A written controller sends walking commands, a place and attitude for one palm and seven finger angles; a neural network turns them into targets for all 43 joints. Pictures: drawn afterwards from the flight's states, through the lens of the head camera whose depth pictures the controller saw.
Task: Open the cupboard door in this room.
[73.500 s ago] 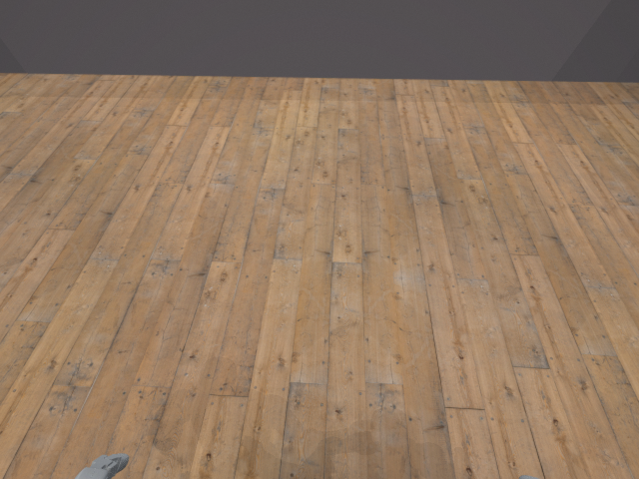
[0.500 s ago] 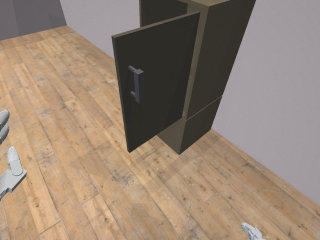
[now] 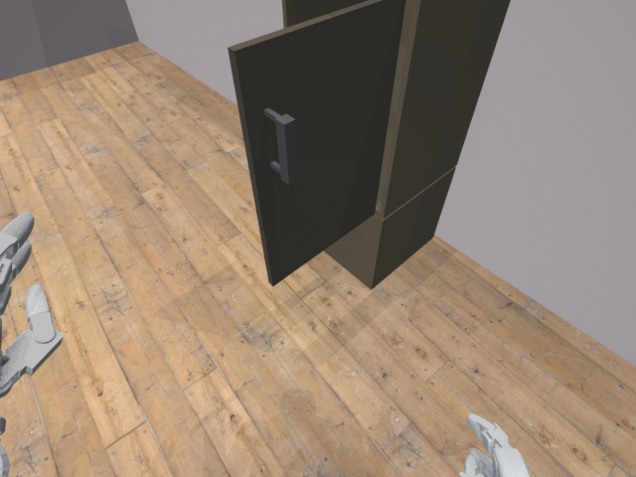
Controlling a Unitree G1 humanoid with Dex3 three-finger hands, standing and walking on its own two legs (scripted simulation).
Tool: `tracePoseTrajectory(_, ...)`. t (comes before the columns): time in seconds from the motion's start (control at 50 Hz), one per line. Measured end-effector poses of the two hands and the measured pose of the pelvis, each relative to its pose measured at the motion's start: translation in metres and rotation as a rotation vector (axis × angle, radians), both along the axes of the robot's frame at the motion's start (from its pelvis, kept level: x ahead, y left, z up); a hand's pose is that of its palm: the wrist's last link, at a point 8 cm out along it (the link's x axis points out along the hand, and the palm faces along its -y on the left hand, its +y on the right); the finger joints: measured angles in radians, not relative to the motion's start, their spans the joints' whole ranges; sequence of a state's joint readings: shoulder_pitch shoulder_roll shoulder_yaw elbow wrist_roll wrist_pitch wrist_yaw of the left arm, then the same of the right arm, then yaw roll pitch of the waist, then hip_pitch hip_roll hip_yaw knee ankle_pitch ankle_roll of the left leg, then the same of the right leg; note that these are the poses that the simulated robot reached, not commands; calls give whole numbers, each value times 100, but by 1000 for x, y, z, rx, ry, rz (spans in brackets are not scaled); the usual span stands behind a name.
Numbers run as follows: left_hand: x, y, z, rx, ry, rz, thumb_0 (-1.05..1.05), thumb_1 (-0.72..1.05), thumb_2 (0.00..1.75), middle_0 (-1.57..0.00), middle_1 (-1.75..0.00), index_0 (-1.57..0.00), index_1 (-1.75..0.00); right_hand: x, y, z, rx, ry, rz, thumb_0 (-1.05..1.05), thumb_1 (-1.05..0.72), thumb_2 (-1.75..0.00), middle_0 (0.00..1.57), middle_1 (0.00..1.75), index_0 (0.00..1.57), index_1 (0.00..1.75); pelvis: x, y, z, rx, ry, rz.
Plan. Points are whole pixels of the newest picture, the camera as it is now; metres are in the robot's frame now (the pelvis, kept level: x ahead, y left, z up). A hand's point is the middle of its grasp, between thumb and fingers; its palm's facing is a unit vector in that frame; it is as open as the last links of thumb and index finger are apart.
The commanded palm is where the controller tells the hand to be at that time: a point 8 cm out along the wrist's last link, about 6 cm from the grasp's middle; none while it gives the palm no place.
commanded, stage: let the arm hang, fingers relaxed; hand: left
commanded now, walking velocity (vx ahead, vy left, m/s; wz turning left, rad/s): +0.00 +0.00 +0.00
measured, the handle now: (280, 146) +0.63 +0.11 +0.08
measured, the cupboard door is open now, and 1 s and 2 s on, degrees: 90 90 90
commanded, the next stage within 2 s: look to check the result in 1.08 s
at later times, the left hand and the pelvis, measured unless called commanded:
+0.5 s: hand out of the picture -0.01 +0.19 -0.16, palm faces +0.12 -0.95 -0.27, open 7.1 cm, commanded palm none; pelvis -0.02 -0.02 +0.00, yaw +6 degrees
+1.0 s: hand out of the picture +0.00 +0.20 -0.15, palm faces +0.08 -0.96 -0.28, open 7.4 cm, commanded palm none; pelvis -0.03 -0.01 +0.01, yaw +4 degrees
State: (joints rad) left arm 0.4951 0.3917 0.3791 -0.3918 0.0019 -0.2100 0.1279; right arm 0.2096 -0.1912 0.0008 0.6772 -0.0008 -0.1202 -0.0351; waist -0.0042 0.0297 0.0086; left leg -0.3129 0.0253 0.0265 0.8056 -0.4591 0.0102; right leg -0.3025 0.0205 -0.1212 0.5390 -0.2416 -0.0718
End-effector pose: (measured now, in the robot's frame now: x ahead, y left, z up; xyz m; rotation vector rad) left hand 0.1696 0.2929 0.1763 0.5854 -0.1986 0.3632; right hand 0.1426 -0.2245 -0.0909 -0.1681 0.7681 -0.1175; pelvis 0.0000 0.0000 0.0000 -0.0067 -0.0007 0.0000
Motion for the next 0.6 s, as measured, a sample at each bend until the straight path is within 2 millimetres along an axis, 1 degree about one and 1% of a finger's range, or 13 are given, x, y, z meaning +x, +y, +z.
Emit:
tracePoseTrajectory(0.04,8,9,-43,-72,165,28,1,89,90,-21,-30,-20,-30,-3,-3,-9,9,54,28,1,-90,-89,21,30,21,30,-3,3,-1,5,11,32)
tracePoseTrajectory(0.08,10,14,-105,-194,378,76,0,90,90,-21,-30,-20,-30,-10,-5,-24,3,109,42,0,-91,-90,20,30,21,30,-5,8,-10,-2,21,52)
tracePoseTrajectory(0.12,0,8,-173,-309,619,122,0,90,90,-20,-29,-20,-30,-22,-7,-39,-5,167,40,0,-91,-90,20,30,21,30,-8,9,-17,17,26,57)
tracePoseTrajectory(0.16,-23,-13,-231,-403,860,146,1,91,90,-20,-29,-19,-30,-39,-10,-47,-13,232,38,0,-91,-90,20,30,21,30,-9,6,-18,45,24,54)
tracePoseTrajectory(0.18,-38,-26,-254,-445,966,150,1,91,90,-20,-29,-19,-30,-49,-11,-50,-16,265,36,0,-91,-90,20,29,21,30,-9,3,-18,54,23,56)
tracePoseTrajectory(0.2,-53,-42,-273,-485,1058,151,1,91,90,-20,-29,-19,-30,-58,-14,-52,-17,301,34,0,-91,-89,20,29,21,30,-9,-1,-17,60,20,58)
tracePoseTrajectory(0.24,-87,-73,-301,-556,1199,147,1,91,89,-20,-29,-19,-30,-76,-19,-57,-14,376,28,0,-91,-89,20,29,21,30,-9,-9,-17,68,13,55)
tracePoseTrajectory(0.26,-103,-86,-309,-593,1248,154,1,92,89,-20,-29,-19,-30,-84,-22,-59,-10,414,16,0,-91,-89,20,29,21,30,-9,-13,-16,60,8,56)
tracePoseTrajectory(0.28,-113,-89,-310,-631,1237,199,-1,95,89,-21,-29,-20,-30,-92,-25,-59,-9,451,7,0,-91,-89,20,29,21,30,-10,-16,-14,49,5,69)
tracePoseTrajectory(0.34,-137,-85,-306,-632,1263,254,-5,100,89,-21,-30,-21,-30,-111,-31,-56,-17,553,4,0,-91,-89,20,29,20,30,-13,-23,-6,28,0,95)
tracePoseTrajectory(0.42,-167,-73,-302,-616,1332,320,-4,98,89,-21,-30,-20,-30,-124,-38,-47,-27,593,-20,0,-91,-90,20,29,20,30,-17,-26,3,18,-2,95)
tracePoseTrajectory(0.5,-186,-61,-303,-613,1377,370,-2,95,89,-21,-30,-20,-30,-132,-39,-46,-40,584,-27,0,-91,-90,20,29,20,30,-24,-25,4,-2,-5,100)
tracePoseTrajectory(0.6,-196,-59,-297,-618,1391,381,0,93,89,-20,-29,-20,-30,-140,-34,-44,-30,590,-7,0,-91,-90,20,29,20,30,-30,-23,10,5,-18,86)
